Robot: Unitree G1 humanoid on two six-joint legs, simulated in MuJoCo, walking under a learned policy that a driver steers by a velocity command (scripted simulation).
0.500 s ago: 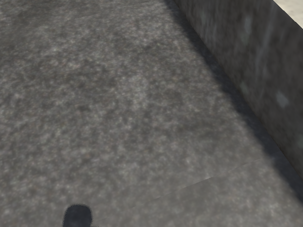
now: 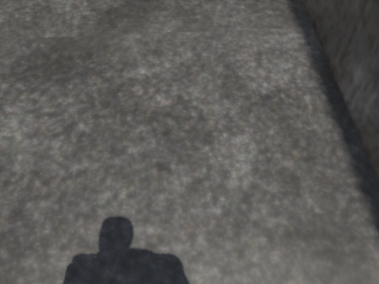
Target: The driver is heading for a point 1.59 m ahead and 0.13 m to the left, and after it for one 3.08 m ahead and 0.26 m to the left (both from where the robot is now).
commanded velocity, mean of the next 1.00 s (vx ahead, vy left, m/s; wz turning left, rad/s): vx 0.50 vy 0.00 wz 0.21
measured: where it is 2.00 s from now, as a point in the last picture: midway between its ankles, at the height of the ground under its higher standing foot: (176, 123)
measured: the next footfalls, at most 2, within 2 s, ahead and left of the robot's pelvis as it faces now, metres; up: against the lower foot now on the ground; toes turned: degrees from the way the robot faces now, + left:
right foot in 0.30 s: +0.41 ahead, -0.10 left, +0.05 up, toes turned +13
left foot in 0.72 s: +0.46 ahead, +0.23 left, +0.06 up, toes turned +19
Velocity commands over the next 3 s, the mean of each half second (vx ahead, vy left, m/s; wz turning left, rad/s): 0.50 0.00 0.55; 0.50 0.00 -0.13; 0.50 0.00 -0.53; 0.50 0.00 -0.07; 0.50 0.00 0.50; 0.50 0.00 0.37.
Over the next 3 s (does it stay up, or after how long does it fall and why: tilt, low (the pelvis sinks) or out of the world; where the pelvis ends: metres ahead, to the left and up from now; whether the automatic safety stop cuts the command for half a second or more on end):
stays up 1.52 0.18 0.24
